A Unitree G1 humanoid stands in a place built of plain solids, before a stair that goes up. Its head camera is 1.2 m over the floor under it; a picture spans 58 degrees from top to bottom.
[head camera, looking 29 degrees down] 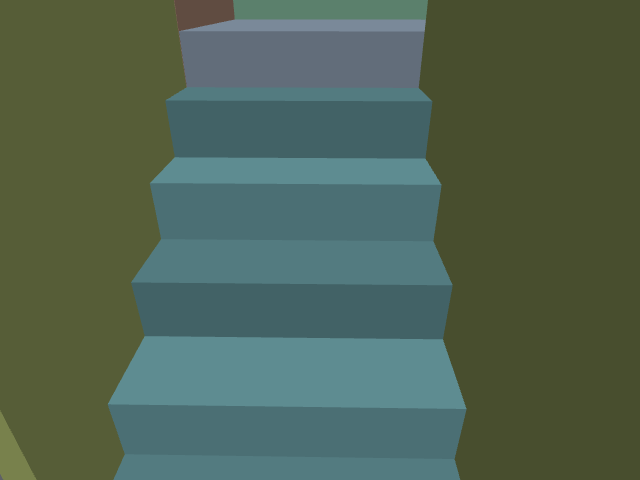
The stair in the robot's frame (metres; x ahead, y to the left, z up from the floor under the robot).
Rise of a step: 0.18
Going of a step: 0.24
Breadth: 0.84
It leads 1 degrees to the right of straight ahead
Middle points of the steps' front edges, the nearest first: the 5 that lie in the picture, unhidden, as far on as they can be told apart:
0.70 0.08 0.37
0.93 0.08 0.55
1.16 0.07 0.74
1.40 0.07 0.92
1.63 0.06 1.11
